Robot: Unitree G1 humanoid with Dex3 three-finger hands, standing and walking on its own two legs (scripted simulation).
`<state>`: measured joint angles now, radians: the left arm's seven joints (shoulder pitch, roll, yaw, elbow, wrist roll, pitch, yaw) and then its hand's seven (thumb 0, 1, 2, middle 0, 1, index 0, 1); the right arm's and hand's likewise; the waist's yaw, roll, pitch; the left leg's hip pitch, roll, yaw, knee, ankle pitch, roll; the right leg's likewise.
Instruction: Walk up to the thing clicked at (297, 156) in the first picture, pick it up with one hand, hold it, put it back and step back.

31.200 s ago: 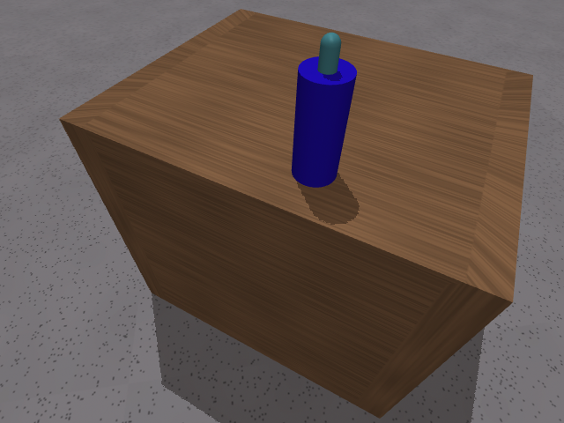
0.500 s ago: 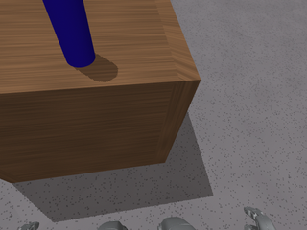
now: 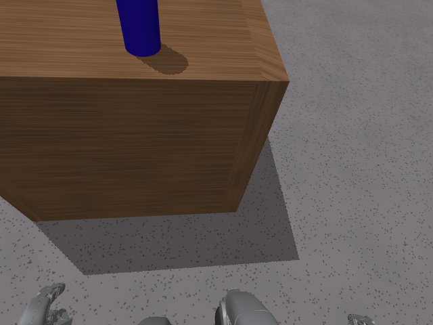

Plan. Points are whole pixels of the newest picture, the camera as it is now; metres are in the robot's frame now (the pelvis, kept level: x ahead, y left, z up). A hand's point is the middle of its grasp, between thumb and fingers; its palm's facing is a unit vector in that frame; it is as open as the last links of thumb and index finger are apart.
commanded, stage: step back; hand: left
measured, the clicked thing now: out of the picture +0.74 +0.15 +0.17
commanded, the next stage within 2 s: none
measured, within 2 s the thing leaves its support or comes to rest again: neither
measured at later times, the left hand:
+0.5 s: hand out of the picture -0.09 +0.21 -0.13, palm faces -0.06 -0.91 -0.41, open 7.4 cm
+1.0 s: hand out of the picture -0.22 +0.18 -0.14, palm faces -0.01 -0.93 -0.36, open 7.4 cm
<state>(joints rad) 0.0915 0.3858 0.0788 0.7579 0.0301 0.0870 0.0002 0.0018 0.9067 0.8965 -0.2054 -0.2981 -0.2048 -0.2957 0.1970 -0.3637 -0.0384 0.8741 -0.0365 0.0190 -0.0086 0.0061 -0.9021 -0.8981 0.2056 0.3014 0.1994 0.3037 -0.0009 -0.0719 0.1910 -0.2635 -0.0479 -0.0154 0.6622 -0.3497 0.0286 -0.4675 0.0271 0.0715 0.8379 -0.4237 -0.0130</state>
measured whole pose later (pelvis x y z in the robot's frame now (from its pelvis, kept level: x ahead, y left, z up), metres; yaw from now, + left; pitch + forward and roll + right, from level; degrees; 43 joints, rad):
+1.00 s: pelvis -0.32 -0.09 +0.00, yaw -1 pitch -1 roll -1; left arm 0.17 0.39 0.06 0.83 0.02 0.05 0.00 0.00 0.91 0.90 -0.21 -0.30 -0.20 -0.30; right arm 0.13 -0.38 -0.04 0.84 -0.04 0.03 -0.01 0.01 -0.90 -0.90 0.21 0.30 0.20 0.30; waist 0.02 -0.02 0.13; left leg -0.39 0.05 -0.01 0.61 -0.21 0.00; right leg -0.30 0.03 0.09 0.86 -0.50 0.01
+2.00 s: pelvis -0.33 -0.09 +0.01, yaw +4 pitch -2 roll +1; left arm 0.10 0.35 0.04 1.01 0.01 -0.01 -0.01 0.00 0.90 0.90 -0.21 -0.30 -0.21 -0.30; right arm 0.19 -0.35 -0.04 1.06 -0.03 -0.01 0.00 0.01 -0.90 -0.90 0.20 0.30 0.20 0.30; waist 0.01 -0.01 0.07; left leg -0.23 -0.01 -0.02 0.56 -0.29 -0.02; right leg -0.28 -0.05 -0.04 0.62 -0.31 0.00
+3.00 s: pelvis -0.33 -0.10 +0.03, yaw +3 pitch -3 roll +0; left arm 0.10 0.35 0.01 1.15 0.01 -0.02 -0.01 0.00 0.91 0.90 -0.20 -0.30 -0.20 -0.30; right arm 0.13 -0.35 -0.01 1.15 -0.02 -0.01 0.02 0.01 -0.90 -0.90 0.20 0.30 0.20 0.30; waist 0.00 0.01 0.06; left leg -0.10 0.03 -0.01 0.31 -0.16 -0.04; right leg -0.13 -0.01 -0.04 0.33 -0.16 -0.01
